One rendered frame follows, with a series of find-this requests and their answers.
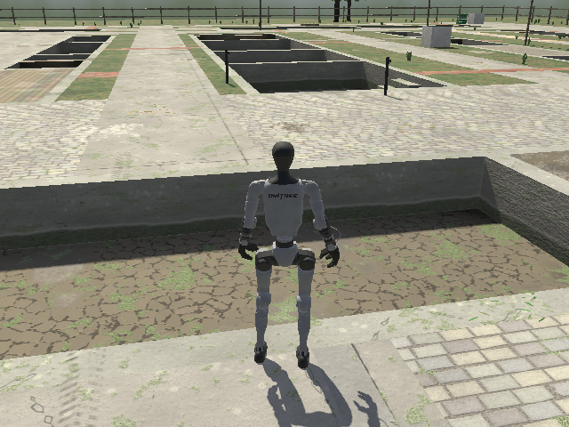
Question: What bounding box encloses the right robot upper arm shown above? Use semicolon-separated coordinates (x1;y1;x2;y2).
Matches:
302;180;327;230

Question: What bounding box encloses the robot right forearm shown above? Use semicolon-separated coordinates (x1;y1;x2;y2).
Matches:
318;216;337;251

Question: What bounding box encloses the right robot shin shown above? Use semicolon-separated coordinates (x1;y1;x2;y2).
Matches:
298;296;311;356

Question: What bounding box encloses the robot right foot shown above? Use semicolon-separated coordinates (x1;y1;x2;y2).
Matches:
296;345;309;368

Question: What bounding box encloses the robot left hand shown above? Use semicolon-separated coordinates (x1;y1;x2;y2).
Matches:
238;242;259;260

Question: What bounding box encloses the robot right hand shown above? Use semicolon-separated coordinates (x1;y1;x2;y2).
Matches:
319;247;340;268

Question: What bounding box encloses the robot left forearm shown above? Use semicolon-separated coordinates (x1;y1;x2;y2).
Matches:
239;217;253;246

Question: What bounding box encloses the left robot upper arm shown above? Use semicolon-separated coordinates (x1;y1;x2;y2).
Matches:
243;180;265;229

